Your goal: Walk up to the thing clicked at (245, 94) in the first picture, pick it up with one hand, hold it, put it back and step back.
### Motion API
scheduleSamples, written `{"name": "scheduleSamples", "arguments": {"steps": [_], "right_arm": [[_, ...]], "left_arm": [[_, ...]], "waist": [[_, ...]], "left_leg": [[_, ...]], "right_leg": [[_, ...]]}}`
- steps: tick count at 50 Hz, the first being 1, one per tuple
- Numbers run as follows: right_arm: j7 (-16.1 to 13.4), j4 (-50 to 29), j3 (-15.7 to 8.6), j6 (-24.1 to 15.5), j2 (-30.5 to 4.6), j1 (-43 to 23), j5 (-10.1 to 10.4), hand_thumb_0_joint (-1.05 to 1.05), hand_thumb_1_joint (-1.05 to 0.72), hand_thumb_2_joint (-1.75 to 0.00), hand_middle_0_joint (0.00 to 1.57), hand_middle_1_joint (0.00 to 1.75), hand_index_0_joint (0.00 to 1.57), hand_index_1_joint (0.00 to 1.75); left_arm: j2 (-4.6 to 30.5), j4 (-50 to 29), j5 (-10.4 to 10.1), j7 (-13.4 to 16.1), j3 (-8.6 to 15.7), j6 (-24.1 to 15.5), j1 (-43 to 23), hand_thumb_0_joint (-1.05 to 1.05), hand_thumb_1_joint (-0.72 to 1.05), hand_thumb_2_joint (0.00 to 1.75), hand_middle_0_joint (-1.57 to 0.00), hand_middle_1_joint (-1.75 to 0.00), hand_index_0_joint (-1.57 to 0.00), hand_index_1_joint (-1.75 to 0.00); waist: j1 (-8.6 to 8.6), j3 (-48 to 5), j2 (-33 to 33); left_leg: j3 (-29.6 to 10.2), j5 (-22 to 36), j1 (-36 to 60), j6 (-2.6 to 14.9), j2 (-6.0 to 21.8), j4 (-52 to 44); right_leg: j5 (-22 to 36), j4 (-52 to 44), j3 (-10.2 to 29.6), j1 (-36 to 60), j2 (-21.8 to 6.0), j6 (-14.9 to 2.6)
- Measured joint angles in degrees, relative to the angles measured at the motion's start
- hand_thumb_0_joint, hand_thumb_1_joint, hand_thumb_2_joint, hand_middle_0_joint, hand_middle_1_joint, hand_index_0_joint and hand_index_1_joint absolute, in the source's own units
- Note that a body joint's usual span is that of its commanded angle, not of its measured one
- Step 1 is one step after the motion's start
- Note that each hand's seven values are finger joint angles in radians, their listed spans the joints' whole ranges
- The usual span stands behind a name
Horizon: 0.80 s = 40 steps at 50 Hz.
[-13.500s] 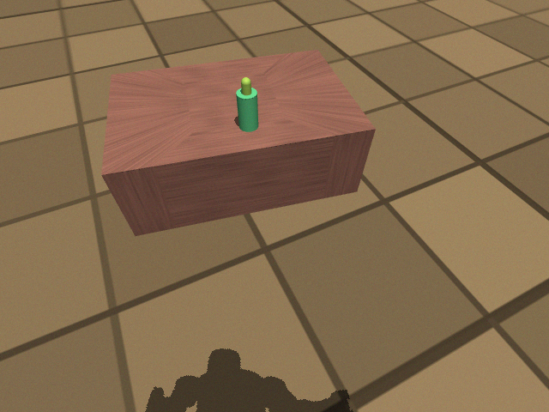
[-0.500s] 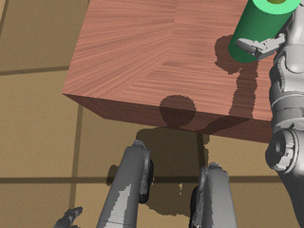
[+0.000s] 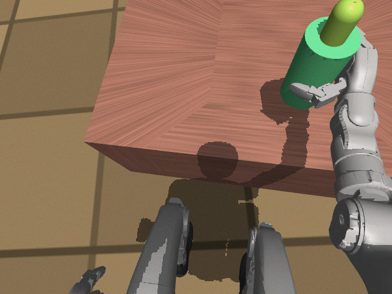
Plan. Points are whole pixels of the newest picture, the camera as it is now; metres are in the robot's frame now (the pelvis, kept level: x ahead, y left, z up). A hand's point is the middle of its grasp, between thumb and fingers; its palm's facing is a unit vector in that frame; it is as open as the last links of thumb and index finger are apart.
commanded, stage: lift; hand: right
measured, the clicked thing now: (320, 57) +0.53 -0.12 +0.07
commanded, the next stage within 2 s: hold in 1.44 s
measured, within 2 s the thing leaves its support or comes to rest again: neither
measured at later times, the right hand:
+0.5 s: hand (359, 85) +0.44 -0.15 +0.12, palm faces +0.07 +1.00 -0.01, open 11.3 cm
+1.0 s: hand out of the picture +0.40 -0.17 +0.16, palm faces +0.04 +1.00 -0.01, open 11.3 cm
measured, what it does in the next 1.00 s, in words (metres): rises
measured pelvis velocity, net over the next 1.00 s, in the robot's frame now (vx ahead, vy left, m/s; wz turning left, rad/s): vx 0.04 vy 0.00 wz -0.01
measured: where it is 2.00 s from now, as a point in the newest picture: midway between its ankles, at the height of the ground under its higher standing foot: (213, 275)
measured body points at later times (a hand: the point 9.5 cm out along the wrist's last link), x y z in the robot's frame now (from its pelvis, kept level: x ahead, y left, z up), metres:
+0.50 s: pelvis +0.02 +0.00 +0.08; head +0.13 -0.02 +0.52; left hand +0.13 +0.27 -0.03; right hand +0.43 -0.21 +0.12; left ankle +0.10 +0.14 -0.56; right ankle +0.02 -0.12 -0.56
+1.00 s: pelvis +0.04 +0.00 +0.12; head +0.11 -0.01 +0.56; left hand +0.16 +0.25 +0.01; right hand +0.39 -0.22 +0.16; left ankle +0.10 +0.14 -0.56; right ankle +0.02 -0.12 -0.56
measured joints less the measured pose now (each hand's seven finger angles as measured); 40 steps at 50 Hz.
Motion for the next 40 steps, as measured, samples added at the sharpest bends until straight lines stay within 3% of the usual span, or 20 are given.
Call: {"name": "scheduleSamples", "arguments": {"steps": [20,40], "right_arm": [[0.1,-14.9,6.1,0.6,6.7,21.5,3.7,-0.01,0.61,-1.02,0.68,1.10,0.69,1.12],[2.8,-22.5,8.6,-1.0,8.0,33.6,5.9,-0.01,0.61,-1.01,0.69,1.09,0.70,1.11]], "left_arm": [[-1.0,1.4,-1.3,1.2,1.3,-2.6,-1.9,0.01,0.86,0.94,-0.19,-0.28,-0.18,-0.30],[-1.6,2.0,-1.8,1.5,1.3,-3.5,-2.8,0.01,0.88,0.93,-0.18,-0.28,-0.17,-0.30]], "waist": [[-4.61,0.4,1.3],[-6.93,2.5,1.7]], "left_leg": [[0.7,2.3,21.9,0.01,-0.6,-15.0],[0.7,4.6,36.3,-0.48,-0.6,-25.3]], "right_leg": [[3.6,-16.0,-0.3,21.7,-0.5,0.20],[6.6,-27.0,-0.8,36.0,-0.3,-0.06]]}}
